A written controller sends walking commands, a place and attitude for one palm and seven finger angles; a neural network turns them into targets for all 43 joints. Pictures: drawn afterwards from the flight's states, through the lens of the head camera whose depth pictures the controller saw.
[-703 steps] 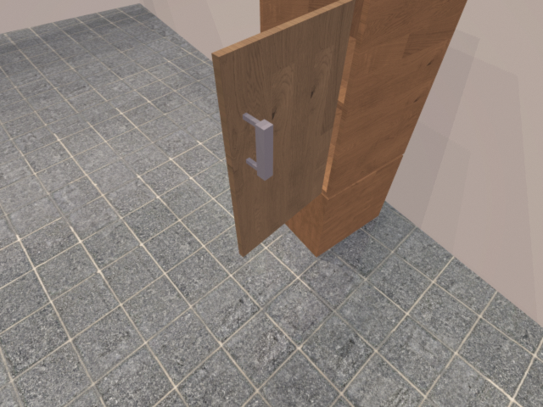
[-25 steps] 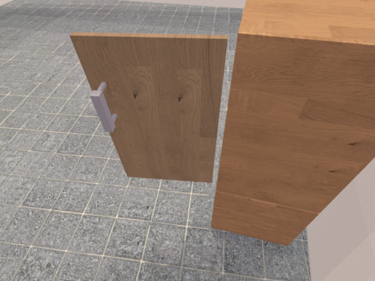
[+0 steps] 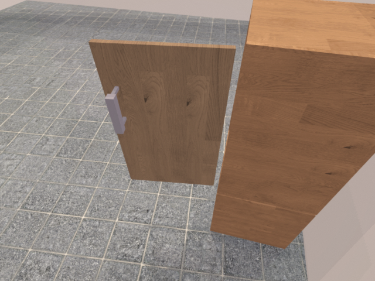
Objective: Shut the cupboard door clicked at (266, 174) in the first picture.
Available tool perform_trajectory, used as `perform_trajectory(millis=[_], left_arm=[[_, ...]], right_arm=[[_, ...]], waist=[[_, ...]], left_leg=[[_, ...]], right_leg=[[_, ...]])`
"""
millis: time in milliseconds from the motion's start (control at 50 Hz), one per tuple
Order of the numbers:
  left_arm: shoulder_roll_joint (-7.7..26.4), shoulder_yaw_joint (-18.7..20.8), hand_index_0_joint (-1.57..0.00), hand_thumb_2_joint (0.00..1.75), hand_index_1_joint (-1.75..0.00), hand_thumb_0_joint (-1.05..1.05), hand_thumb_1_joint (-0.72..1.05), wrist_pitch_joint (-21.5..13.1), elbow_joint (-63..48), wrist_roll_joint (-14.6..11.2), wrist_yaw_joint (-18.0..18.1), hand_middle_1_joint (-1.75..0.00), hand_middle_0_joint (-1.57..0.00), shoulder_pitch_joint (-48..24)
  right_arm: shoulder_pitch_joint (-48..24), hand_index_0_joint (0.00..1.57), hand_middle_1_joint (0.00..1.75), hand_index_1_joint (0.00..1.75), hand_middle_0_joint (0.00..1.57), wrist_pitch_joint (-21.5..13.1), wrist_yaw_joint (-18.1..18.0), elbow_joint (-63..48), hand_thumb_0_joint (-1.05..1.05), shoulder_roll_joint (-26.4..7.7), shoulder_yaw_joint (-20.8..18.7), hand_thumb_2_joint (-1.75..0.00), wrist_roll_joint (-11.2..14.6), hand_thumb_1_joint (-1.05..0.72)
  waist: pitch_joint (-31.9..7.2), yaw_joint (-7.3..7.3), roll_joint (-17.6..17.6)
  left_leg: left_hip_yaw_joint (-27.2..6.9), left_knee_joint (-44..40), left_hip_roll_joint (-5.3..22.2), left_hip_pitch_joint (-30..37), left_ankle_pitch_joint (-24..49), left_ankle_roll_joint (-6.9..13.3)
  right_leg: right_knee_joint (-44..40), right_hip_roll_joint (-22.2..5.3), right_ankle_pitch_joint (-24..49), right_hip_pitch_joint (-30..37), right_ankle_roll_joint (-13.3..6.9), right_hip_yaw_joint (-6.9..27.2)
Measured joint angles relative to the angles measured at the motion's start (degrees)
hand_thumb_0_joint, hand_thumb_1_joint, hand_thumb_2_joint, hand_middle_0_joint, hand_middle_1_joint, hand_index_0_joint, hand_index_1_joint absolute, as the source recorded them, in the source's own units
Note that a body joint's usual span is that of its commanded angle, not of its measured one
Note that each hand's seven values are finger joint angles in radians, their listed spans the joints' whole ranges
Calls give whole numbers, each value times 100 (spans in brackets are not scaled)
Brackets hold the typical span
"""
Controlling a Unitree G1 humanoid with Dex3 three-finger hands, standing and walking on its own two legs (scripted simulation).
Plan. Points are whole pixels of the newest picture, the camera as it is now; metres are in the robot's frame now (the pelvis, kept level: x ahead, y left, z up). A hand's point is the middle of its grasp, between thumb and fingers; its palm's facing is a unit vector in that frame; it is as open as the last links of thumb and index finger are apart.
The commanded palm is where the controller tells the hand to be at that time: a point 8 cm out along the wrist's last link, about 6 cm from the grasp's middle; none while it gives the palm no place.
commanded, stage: come to a stop and stand still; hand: left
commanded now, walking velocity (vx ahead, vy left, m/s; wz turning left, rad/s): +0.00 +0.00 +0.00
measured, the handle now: (118, 110) +0.55 +0.23 +0.06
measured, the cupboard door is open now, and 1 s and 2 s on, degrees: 99 99 99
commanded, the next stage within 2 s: look again from close up in 0.54 s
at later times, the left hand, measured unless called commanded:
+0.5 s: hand out of the picture +0.08 +0.24 -0.16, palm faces -0.04 -0.95 -0.30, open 7.4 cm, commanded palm none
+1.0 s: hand out of the picture +0.08 +0.26 -0.16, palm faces -0.01 -0.95 -0.32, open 7.4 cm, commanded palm none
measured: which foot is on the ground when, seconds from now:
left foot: down 0.00-1.00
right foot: down 0.00-1.00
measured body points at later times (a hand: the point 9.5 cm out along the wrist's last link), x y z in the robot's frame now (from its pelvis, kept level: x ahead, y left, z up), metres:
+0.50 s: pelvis +0.02 +0.02 +0.00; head +0.02 +0.02 +0.45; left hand +0.08 +0.29 -0.14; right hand +0.10 -0.27 -0.13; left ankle +0.00 +0.08 -0.74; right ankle +0.04 -0.11 -0.74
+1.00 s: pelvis +0.03 +0.02 +0.00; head +0.03 +0.03 +0.45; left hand +0.08 +0.31 -0.14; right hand +0.11 -0.27 -0.13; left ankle +0.00 +0.08 -0.74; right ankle +0.04 -0.11 -0.74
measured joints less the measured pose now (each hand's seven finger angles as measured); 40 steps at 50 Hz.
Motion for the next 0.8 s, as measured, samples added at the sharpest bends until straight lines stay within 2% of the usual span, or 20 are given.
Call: perform_trajectory(millis=[140, 500, 800], left_arm=[[50, -79, -20, 90, -30, 0, 91, 26, 168, -14, -13, -30, -20, -94], [-197, -180, -20, 90, -30, 0, 91, 32, 404, 1, 8, -30, -20, -120], [-91, -123, -20, 90, -30, 0, 91, 52, 468, 12, 12, -30, -20, -106]], right_arm=[[-43, 20, 30, 30, 21, -17, 10, 226, 1, -55, 71, -90, 22, -91], [-508, 21, 30, 30, 21, -66, -3, 392, 1, 212, 145, -90, 49, -91], [-591, 21, 30, 30, 21, -62, -33, 414, 1, 132, 129, -90, 53, -91]], waist=[[61, -18, -5], [141, 71, -88], [148, 112, -134]], left_leg=[[38, -187, -77, 104, 57, 52], [36, -395, -144, 339, 40, 97], [-22, -518, -180, 463, 50, 110]], right_leg=[[-86, -56, 26, 50, 65, 46], [-229, -98, -12, 258, 150, 57], [-341, -122, -25, 400, 182, 5]])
